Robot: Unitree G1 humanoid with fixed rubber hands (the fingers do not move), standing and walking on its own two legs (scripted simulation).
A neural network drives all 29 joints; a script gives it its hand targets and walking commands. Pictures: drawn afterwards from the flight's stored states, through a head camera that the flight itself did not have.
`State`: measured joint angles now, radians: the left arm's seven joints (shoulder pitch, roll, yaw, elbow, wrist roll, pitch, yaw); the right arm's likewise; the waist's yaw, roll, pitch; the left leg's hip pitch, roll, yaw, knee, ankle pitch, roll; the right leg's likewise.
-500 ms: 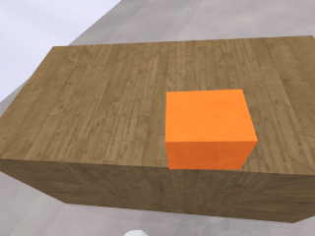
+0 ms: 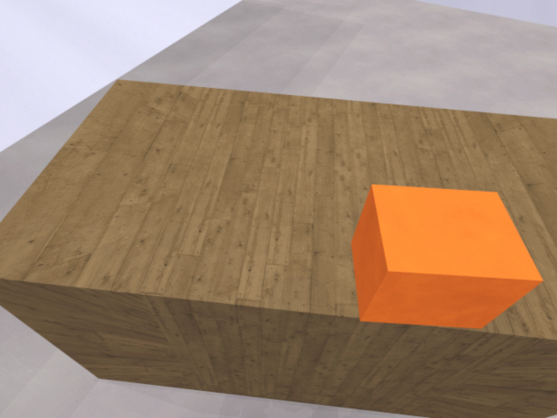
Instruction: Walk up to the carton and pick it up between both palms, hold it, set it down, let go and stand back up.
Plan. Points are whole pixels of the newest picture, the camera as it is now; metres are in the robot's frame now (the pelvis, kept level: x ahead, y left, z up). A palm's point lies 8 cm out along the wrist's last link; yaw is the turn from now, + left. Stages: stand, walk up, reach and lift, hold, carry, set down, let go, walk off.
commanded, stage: walk up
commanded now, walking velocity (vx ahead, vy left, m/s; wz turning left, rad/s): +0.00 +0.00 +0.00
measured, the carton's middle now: (427, 257) +0.37 -0.22 +0.00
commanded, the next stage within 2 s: none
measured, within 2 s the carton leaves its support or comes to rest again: neither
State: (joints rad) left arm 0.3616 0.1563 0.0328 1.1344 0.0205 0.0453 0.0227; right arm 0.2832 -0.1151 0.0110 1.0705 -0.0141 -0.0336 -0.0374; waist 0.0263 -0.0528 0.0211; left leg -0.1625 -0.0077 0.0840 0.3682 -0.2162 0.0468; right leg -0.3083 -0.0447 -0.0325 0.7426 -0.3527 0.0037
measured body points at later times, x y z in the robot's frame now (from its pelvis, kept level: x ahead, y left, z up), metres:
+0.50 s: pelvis +0.00 -0.02 +0.00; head +0.01 -0.01 +0.45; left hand -0.04 +0.18 -0.17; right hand -0.05 -0.22 -0.16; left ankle -0.01 +0.09 -0.75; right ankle -0.02 -0.10 -0.75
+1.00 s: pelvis -0.01 -0.09 +0.00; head +0.01 -0.06 +0.45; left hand +0.02 +0.16 -0.17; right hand -0.06 -0.34 -0.14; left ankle -0.01 +0.09 -0.75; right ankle +0.00 -0.26 -0.69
